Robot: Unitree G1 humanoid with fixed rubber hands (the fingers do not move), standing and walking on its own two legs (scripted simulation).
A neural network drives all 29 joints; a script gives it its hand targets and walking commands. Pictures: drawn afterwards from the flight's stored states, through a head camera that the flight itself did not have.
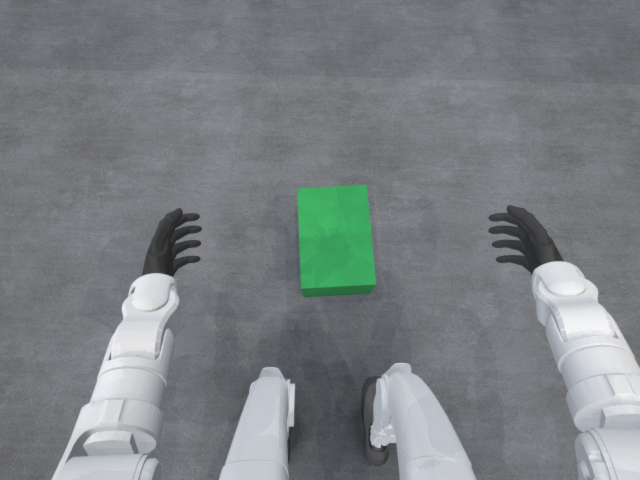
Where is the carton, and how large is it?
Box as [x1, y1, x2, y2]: [297, 185, 375, 296]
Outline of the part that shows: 366,185 297,189 301,289 304,296 369,293 375,285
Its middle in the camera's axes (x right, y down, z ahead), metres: +0.05 +0.02 +1.06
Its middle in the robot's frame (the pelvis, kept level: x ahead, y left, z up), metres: +0.55 -0.01 -0.62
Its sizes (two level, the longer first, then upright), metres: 0.270 0.186 0.145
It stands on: the floor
